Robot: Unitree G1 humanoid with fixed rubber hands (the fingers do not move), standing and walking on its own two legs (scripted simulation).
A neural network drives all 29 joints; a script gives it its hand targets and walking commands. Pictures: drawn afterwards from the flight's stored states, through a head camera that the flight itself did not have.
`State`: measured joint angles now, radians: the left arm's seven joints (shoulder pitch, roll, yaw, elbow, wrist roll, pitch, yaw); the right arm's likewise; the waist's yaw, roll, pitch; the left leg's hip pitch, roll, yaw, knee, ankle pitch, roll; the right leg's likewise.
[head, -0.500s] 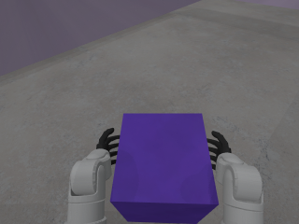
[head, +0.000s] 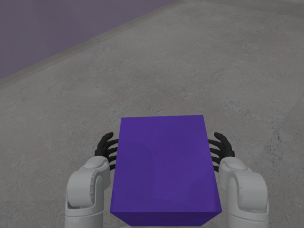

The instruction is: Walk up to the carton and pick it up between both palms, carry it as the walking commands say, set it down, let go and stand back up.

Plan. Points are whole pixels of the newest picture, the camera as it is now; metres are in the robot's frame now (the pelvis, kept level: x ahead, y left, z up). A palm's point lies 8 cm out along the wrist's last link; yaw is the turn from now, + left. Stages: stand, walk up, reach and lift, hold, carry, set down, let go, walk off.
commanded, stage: carry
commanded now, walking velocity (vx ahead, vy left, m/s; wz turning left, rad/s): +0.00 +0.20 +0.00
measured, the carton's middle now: (163, 175) +0.27 -0.01 +0.01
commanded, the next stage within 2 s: none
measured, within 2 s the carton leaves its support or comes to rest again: neither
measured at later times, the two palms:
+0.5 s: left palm (48, 209) +0.17 +0.24 +0.07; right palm (183, 206) +0.17 -0.05 +0.07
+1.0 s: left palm out of the picture +0.06 +0.31 +0.07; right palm out of the picture +0.05 +0.03 +0.06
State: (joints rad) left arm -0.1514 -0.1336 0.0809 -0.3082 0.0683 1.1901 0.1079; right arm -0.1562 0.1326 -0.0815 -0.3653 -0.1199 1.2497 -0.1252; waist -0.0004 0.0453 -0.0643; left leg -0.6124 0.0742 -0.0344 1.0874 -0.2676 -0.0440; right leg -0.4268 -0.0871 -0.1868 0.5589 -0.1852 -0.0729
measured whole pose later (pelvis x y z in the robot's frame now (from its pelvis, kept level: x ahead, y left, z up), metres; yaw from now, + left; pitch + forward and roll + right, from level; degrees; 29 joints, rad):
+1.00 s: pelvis -0.21 +0.18 -0.01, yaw -1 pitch +2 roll +0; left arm -0.17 -0.14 0.06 -0.30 0.06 1.21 0.14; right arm -0.15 0.13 -0.11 -0.34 -0.11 1.23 -0.10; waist 0.02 0.05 -0.06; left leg -0.56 0.04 0.10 0.78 -0.33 0.02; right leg -0.42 -0.09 -0.16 0.68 -0.29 -0.02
